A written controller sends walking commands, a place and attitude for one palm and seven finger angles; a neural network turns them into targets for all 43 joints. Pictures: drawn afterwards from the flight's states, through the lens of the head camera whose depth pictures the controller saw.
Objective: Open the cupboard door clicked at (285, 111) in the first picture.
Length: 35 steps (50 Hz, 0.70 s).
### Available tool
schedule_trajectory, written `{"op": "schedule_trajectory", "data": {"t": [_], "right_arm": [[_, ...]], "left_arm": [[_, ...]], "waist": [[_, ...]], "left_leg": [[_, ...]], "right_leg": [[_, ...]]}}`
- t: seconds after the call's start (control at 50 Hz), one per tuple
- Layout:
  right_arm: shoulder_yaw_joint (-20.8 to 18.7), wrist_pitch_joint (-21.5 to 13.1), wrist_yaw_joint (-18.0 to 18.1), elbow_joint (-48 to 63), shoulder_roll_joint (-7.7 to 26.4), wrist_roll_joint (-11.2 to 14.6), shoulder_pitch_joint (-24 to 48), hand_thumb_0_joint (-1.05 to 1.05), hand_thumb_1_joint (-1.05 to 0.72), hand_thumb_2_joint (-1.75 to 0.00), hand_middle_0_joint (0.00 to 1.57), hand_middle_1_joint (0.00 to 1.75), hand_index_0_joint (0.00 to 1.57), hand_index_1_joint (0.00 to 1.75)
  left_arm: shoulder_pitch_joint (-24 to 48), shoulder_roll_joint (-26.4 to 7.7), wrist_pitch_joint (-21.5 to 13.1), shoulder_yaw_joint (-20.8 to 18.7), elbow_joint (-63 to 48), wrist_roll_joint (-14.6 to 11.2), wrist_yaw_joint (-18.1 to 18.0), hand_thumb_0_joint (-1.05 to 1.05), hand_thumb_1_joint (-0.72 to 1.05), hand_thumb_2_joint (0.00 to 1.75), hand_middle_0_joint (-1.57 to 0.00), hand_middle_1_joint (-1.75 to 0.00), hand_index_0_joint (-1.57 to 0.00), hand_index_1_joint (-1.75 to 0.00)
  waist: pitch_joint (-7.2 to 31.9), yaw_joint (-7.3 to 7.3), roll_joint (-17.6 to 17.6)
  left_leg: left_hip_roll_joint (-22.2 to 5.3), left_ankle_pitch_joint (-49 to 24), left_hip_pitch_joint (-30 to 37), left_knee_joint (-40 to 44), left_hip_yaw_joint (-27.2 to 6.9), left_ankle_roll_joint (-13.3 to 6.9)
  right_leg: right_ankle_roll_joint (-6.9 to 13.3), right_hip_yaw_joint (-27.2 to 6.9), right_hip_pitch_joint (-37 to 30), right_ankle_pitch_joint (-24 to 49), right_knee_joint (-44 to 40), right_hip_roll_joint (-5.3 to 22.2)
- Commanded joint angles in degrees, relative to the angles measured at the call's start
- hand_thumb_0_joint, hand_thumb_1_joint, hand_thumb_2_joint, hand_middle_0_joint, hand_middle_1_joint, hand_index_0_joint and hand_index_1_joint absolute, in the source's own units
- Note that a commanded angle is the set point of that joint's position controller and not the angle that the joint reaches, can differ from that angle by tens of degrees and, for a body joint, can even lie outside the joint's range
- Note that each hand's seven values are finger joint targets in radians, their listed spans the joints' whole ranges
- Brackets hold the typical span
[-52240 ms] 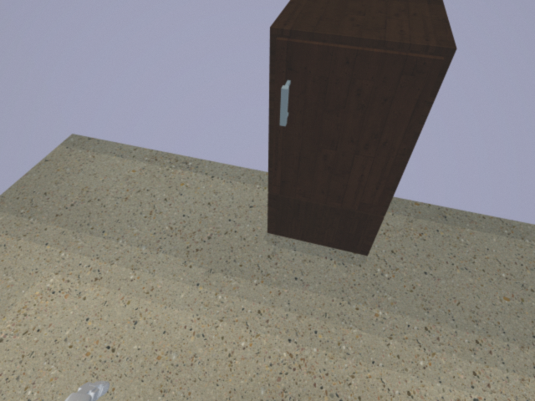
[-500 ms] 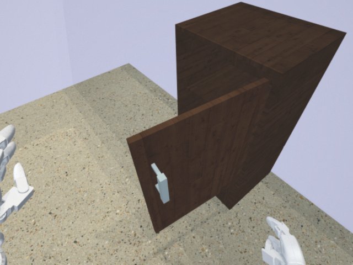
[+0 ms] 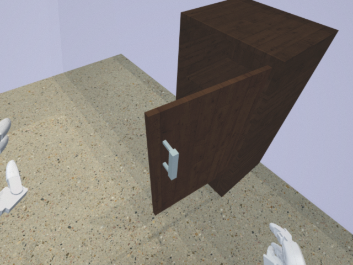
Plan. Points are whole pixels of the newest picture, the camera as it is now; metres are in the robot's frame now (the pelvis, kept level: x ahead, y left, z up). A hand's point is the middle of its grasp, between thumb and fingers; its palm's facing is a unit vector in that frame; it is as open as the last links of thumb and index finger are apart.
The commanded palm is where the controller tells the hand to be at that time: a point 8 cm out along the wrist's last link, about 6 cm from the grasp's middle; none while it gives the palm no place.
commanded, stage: step back with the hand held close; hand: left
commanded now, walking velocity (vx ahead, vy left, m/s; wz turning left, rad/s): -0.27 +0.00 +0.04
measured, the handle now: (169, 160) +0.40 +0.04 -0.03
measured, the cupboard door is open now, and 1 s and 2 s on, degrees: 83 83 83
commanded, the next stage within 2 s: stop stepping back and stand still in 0.38 s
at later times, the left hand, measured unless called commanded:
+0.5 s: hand out of the picture +0.08 +0.22 +0.18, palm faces +0.32 -0.76 -0.56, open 7.4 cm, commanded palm +0.02 +0.27 +0.19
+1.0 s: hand out of the picture +0.03 +0.24 +0.19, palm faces +0.45 -0.75 -0.49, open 7.4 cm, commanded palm -0.03 +0.28 +0.19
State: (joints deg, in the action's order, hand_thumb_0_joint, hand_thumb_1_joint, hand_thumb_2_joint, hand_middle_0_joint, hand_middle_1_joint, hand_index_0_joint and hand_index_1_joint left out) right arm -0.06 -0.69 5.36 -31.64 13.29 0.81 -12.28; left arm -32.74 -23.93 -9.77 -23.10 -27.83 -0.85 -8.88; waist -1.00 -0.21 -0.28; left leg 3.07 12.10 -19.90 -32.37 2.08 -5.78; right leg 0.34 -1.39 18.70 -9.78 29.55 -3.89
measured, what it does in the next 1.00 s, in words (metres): walks backwards: right foot, then left foot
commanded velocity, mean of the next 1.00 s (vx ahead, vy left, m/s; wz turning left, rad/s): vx -0.09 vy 0.02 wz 0.00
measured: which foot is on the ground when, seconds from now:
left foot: down 0.00-0.46, up 0.48-0.68, down 0.70-1.00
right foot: up 0.00-0.12, down 0.14-1.00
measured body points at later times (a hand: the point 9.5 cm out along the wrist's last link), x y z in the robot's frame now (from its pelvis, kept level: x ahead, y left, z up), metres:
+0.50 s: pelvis -0.12 -0.03 +0.00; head -0.10 -0.01 +0.44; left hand +0.06 +0.26 +0.21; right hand +0.07 -0.26 -0.07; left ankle +0.03 +0.06 -0.71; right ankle -0.10 -0.13 -0.73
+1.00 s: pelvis -0.17 -0.02 +0.00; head -0.18 -0.02 +0.45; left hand +0.00 +0.28 +0.21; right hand -0.04 -0.25 -0.10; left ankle -0.18 +0.09 -0.73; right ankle -0.15 -0.12 -0.73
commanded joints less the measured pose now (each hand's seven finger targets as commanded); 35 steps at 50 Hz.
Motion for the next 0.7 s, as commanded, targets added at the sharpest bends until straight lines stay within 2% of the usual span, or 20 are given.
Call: {"op": "schedule_trajectory", "data": {"t": [0.0,0.04,0.06,0.1,0.12,0.24,0.3,0.34,0.38,0.4,0.42,0.44,0.46,0.5,0.52,0.54,0.58,0.62,0.64,0.68], "right_arm": [[-3.12,-4.53,0.93,8.75,8.32,-1.29,6.4,0.0,-0.9,-0.9,0.2,0.3,0.2,0.3],[-3.45,-5.28,0.67,7.99,7.89,-1.44,5.55,0.0,-0.9,-0.9,0.2,0.3,0.2,0.3],[-3.23,-5.69,0.36,7.67,7.64,-1.52,5.63,0.0,-0.9,-0.9,0.2,0.3,0.2,0.3],[-3.24,-6.46,-0.16,6.77,7.84,-1.67,5.71,0.0,-0.9,-0.9,0.2,0.3,0.2,0.3],[-3.16,-6.84,-0.49,6.02,7.51,-1.69,5.35,0.0,-0.9,-0.9,0.2,0.3,0.2,0.3],[-3.55,-8.66,-1.67,3.2,7.24,-1.99,6.08,0.0,-0.9,-0.9,0.2,0.3,0.2,0.3],[-3.46,-8.39,-2.43,5.3,6.59,-1.78,8.1,0.0,-0.9,-0.9,0.2,0.3,0.2,0.3],[-3.28,-7.64,-2.61,6.44,6.28,-1.61,9.1,0.0,-0.9,-0.9,0.2,0.3,0.2,0.3],[-2.82,-6.6,-2.79,7.48,5.47,-1.32,10.92,0.0,-0.9,-0.9,0.2,0.3,0.2,0.3],[-2.95,-6.08,-2.75,7.58,5.4,-1.02,11.24,0.0,-0.9,-0.9,0.2,0.3,0.2,0.3],[-3.13,-5.47,-2.69,7.6,5.14,-0.78,10.69,0.0,-0.9,-0.9,0.2,0.3,0.2,0.3],[-3.8,-5.15,-2.63,6.55,5.14,-0.49,9.17,0.0,-0.9,-0.9,0.2,0.3,0.2,0.3],[-4.53,-4.33,-2.71,4.49,5.38,-1.08,9.43,0.0,-0.9,-0.9,0.2,0.3,0.2,0.3],[-3.92,-3.07,-2.26,3.06,4.15,-1.59,5.25,0.0,-0.9,-0.9,0.2,0.3,0.2,0.3],[-2.95,-2.9,-1.71,3.82,3.67,-1.5,5.06,0.0,-0.9,-0.9,0.2,0.3,0.2,0.3],[-2.36,-3.11,-1.19,4.76,4.66,-1.29,5.9,0.0,-0.9,-0.9,0.2,0.3,0.2,0.3],[-2.02,-4.69,1.34,4.09,5.19,-0.99,8.13,0.0,-0.9,-0.9,0.2,0.3,0.2,0.3],[-1.56,-6.2,1.59,2.49,5.79,-1.26,4.31,0.0,-0.9,-0.9,0.2,0.3,0.2,0.3],[-2.1,-7.13,1.77,2.27,6.92,-1.19,4.49,0.0,-0.9,-0.9,0.2,0.3,0.2,0.3],[-2.75,-8.47,1.39,4.58,8.05,-1.08,3.55,0.0,-0.9,-0.9,0.2,0.3,0.2,0.3]], "left_arm": [[7.82,-10.21,-4.94,-9.14,-14.0,1.57,-1.46,0.0,0.9,0.9,-0.2,-0.3,-0.2,-0.3],[6.96,-11.33,-5.32,-10.36,-12.44,1.13,-1.39,0.0,0.9,0.9,-0.2,-0.3,-0.2,-0.3],[6.59,-9.21,-5.42,-8.64,-12.14,0.79,-1.07,0.0,0.9,0.9,-0.2,-0.3,-0.2,-0.3],[6.09,-7.85,-5.89,-7.79,-11.54,0.43,-0.61,0.0,0.9,0.9,-0.2,-0.3,-0.2,-0.3],[5.15,-7.53,-6.06,-7.19,-11.54,-0.24,-0.58,0.0,0.9,0.9,-0.2,-0.3,-0.2,-0.3],[5.91,-10.35,-7.11,-7.49,-18.57,-1.94,-0.63,0.0,0.9,0.9,-0.2,-0.3,-0.2,-0.3],[1.29,-12.52,-5.89,-10.82,-21.38,-3.45,-0.44,0.0,0.9,0.9,-0.2,-0.3,-0.2,-0.3],[-3.59,-15.04,-5.22,-14.46,-21.36,-4.39,-0.65,0.0,0.9,0.9,-0.2,-0.3,-0.2,-0.3],[-5.28,-13.87,-4.66,-14.22,-19.89,-4.97,-0.35,0.0,0.9,0.9,-0.2,-0.3,-0.2,-0.3],[-5.75,-13.8,-4.4,-14.3,-17.97,-4.92,-0.23,0.0,0.9,0.9,-0.2,-0.3,-0.2,-0.3],[-5.95,-14.32,-4.13,-14.31,-16.08,-4.46,-0.31,0.0,0.9,0.9,-0.2,-0.3,-0.2,-0.3],[-5.23,-15.21,-4.06,-14.25,-15.06,-3.83,-0.43,0.0,0.9,0.9,-0.2,-0.3,-0.2,-0.3],[-1.22,-13.59,-3.5,-11.75,-12.57,-2.9,-1.04,0.0,0.9,0.9,-0.2,-0.3,-0.2,-0.3],[0.7,-10.62,-1.76,-9.93,-6.18,-1.36,-1.39,0.0,0.9,0.9,-0.2,-0.3,-0.2,-0.3],[2.69,-9.59,-1.68,-8.09,-3.99,-1.0,-1.3,0.0,0.9,0.9,-0.2,-0.3,-0.2,-0.3],[6.26,-9.44,-2.03,-5.74,-5.12,-1.04,-1.1,0.0,0.9,0.9,-0.2,-0.3,-0.2,-0.3],[10.2,-9.38,-2.58,-3.81,-4.23,-0.24,-2.43,0.0,0.9,0.9,-0.2,-0.3,-0.2,-0.3],[15.0,-8.04,-2.82,-1.76,-7.63,0.4,-2.96,0.0,0.9,0.9,-0.2,-0.3,-0.2,-0.3],[17.21,-10.21,-2.93,-2.56,-10.48,0.51,-3.13,0.0,0.9,0.9,-0.2,-0.3,-0.2,-0.3],[14.98,-9.95,-3.72,-3.32,-15.93,0.86,-3.09,0.0,0.9,0.9,-0.2,-0.3,-0.2,-0.3]], "waist": [[3.28,0.48,-9.93],[3.44,0.45,-5.01],[3.05,0.12,-3.71],[2.45,-0.17,-5.87],[3.47,-0.28,-5.44],[18.44,0.72,-10.05],[21.68,1.59,-9.71],[20.27,1.84,-10.62],[15.25,1.31,-9.75],[12.31,0.79,-7.01],[9.63,0.4,0.26],[8.25,0.41,10.09],[3.4,0.98,13.64],[3.06,-2.39,10.76],[2.47,-2.83,9.12],[1.7,-2.62,7.67],[-0.9,-0.72,4.77],[0.61,-1.53,3.2],[0.31,-1.33,1.12],[3.38,-0.32,-8.07]], "left_leg": [[-17.44,32.25,-29.76,24.67,-19.54,-3.6],[-17.25,26.94,-24.67,21.91,-19.82,-3.64],[-16.71,25.0,-22.15,20.92,-19.42,-3.3],[-16.48,23.31,-18.29,20.68,-18.86,-2.73],[-15.59,16.51,-12.68,19.02,-18.21,-1.82],[-16.84,-19.69,12.04,14.53,-15.85,0.07],[-17.57,-12.31,8.82,16.09,-14.13,-0.66],[-16.27,-3.07,2.94,18.27,-12.21,0.44],[-14.11,10.14,-5.9,17.98,-9.16,2.03],[-11.41,16.55,-8.87,14.24,-6.35,3.53],[-6.97,18.38,-7.5,3.76,-3.52,5.96],[-0.75,14.6,0.37,-16.42,-0.56,9.42],[0.02,16.55,-2.28,-34.67,-4.6,9.48],[-3.5,11.21,-4.55,-39.64,-5.06,8.5],[-4.56,9.95,-1.54,-34.5,-3.31,8.21],[-5.07,11.9,2.0,-25.78,-2.82,7.48],[-4.27,15.7,3.54,-10.53,-1.32,5.69],[-1.99,13.13,4.66,1.7,1.65,4.97],[-2.5,12.64,6.05,7.3,0.66,4.57],[-9.36,13.11,3.52,14.67,-10.59,1.25]], "right_leg": [[-1.68,-2.07,-26.36,-1.87,16.45,-0.86],[-1.15,-3.15,-22.17,-3.53,14.58,-0.68],[-0.93,-3.55,-19.92,-5.64,12.73,-0.62],[-0.56,-3.51,-16.44,-7.53,9.71,-0.76],[0.01,-3.54,-13.24,-5.67,6.01,-0.19],[-0.05,-2.16,-5.6,-12.1,5.47,-0.72],[0.3,-0.82,-8.54,-16.87,8.98,-1.09],[0.92,0.99,-11.61,-14.76,6.86,-1.2],[1.85,1.62,-13.84,-12.22,2.33,0.16],[2.87,-0.16,-11.16,-14.82,-1.67,2.32],[4.94,-8.8,-2.24,-25.05,-10.97,7.83],[9.33,-23.22,13.72,-35.81,-23.51,19.17],[13.0,-29.56,21.54,-34.07,-27.37,27.52],[7.98,-15.86,20.29,-27.03,-22.26,20.76],[5.51,-9.63,19.45,-23.77,-19.74,15.95],[4.57,-6.23,18.38,-22.08,-17.91,14.51],[4.49,-7.53,13.33,-20.82,-15.86,13.5],[2.78,-6.71,5.33,-21.62,-15.23,12.86],[2.02,-7.43,3.25,-19.7,-13.52,12.26],[-0.48,-3.5,-3.95,-11.14,-2.07,6.2]]}}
